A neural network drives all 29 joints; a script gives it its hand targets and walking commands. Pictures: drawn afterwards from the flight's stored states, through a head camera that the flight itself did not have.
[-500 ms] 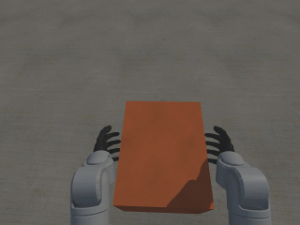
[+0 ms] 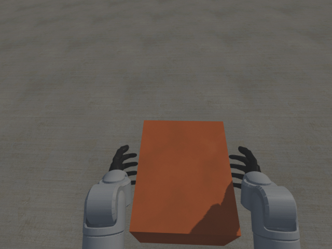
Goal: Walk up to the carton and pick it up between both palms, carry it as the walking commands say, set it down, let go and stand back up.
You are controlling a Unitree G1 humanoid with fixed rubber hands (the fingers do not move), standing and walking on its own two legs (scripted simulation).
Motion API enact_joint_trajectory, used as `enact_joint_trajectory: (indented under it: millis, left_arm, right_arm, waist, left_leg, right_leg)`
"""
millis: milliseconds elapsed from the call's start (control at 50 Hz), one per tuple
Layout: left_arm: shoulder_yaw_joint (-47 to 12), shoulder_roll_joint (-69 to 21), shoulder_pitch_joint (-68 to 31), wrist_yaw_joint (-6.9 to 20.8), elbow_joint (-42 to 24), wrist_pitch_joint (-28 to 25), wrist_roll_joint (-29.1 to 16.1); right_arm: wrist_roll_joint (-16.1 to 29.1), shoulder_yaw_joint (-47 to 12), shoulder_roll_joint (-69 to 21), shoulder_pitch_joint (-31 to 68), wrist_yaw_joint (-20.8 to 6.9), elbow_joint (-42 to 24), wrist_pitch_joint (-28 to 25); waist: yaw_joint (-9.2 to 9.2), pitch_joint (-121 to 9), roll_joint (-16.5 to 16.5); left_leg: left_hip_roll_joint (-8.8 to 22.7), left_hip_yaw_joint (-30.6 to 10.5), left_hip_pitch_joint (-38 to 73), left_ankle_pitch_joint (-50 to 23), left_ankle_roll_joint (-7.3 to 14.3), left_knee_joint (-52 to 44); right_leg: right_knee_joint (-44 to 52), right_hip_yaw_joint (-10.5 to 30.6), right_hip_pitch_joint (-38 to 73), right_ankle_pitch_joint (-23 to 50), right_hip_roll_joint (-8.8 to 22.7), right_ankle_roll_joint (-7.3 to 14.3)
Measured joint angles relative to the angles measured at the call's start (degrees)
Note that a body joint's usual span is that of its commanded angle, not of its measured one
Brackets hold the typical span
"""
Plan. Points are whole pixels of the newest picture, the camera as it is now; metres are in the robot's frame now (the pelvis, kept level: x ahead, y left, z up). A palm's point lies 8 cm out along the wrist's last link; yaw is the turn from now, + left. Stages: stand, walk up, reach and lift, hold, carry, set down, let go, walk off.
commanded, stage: carry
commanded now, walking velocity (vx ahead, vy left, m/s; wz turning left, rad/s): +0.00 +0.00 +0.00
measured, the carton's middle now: (182, 180) +0.31 -0.02 +0.01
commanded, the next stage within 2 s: none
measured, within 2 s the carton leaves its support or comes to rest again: neither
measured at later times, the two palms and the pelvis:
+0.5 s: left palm (110, 198) +0.23 +0.13 +0.10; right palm (255, 187) +0.23 -0.15 +0.11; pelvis -0.04 -0.01 +0.00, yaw +1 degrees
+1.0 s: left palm (98, 200) +0.23 +0.15 +0.10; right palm (240, 186) +0.23 -0.13 +0.10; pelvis -0.04 +0.01 +0.00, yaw +1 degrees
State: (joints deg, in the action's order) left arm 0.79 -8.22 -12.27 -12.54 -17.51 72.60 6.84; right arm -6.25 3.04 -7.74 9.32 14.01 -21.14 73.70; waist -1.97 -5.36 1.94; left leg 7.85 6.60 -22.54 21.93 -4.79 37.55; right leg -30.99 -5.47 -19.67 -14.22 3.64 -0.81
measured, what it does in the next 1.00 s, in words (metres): steps on the spot: left foot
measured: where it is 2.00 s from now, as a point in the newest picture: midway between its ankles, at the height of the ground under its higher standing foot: outside the picture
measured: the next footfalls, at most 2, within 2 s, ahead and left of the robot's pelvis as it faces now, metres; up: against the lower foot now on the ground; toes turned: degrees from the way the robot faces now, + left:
left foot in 0.08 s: +0.06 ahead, +0.11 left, +0.00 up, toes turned +0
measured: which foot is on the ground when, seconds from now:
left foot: up 0.00-0.06, down 0.08-1.00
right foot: down 0.00-1.00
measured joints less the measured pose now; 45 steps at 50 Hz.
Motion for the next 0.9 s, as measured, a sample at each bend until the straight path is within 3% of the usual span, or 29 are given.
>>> enact_joint_trajectory:
  millis: [80,100,180,260,360,600,900]
  left_arm:
    - [1.70,-0.14,-0.70,0.97,-0.87,-0.29,0.29]
    - [2.20,-0.17,-0.84,1.11,-1.22,-0.61,0.30]
    - [2.87,0.04,0.27,1.10,-2.18,-1.03,0.35]
    - [2.18,0.19,1.09,0.30,-2.77,-0.43,0.31]
    - [2.57,0.09,0.55,0.41,-1.82,0.05,-0.04]
    - [2.15,0.16,0.83,0.40,-1.07,0.37,0.33]
    - [1.86,0.19,1.08,0.02,-2.48,0.06,-0.29]
  right_arm:
    - [0.69,-1.42,-0.02,0.18,1.30,-1.60,0.36]
    - [1.02,-1.79,-0.06,0.45,1.90,-1.74,0.16]
    - [1.03,-2.11,-0.29,1.92,1.57,-0.18,-0.11]
    - [0.20,-1.33,-0.52,3.17,0.31,1.77,-0.36]
    - [-0.63,-1.58,-0.47,2.98,0.25,1.92,0.03]
    - [-0.37,-1.53,-0.37,2.31,0.17,2.40,0.01]
    - [-0.65,-1.68,-0.38,2.41,0.19,1.06,-0.29]
  waist:
    - [-1.36,1.56,0.52]
    - [-1.51,1.76,0.01]
    - [-0.76,1.02,-3.07]
    - [0.79,-0.12,-2.57]
    - [2.02,-0.54,-1.38]
    - [0.91,-0.66,-2.43]
    - [2.14,0.35,-2.78]
  left_leg:
    - [-1.41,0.85,1.41,-6.95,0.67,-4.06]
    - [-1.38,0.68,1.57,-7.55,1.75,-4.78]
    - [-1.48,0.50,1.85,-9.03,2.57,-6.25]
    - [-1.49,0.23,2.17,-9.44,2.25,-6.59]
    - [-1.63,0.15,2.59,-10.05,2.56,-6.89]
    - [-3.12,0.46,1.31,-11.49,4.30,-7.33]
    - [-4.16,0.77,0.25,-11.49,5.41,-7.36]
  right_leg:
    - [-0.01,-0.59,-0.72,0.77,-1.40,0.95]
    - [-0.42,-0.82,-1.09,0.73,-1.70,1.24]
    - [-0.54,-1.06,-1.40,0.85,-1.76,2.04]
    - [-0.48,-1.34,-1.08,1.01,-1.77,2.31]
    - [0.40,-1.44,-0.33,1.97,-1.70,2.09]
    - [1.60,-1.16,-1.16,4.15,-0.29,0.72]
    - [1.88,-0.86,-2.06,4.50,0.73,-0.27]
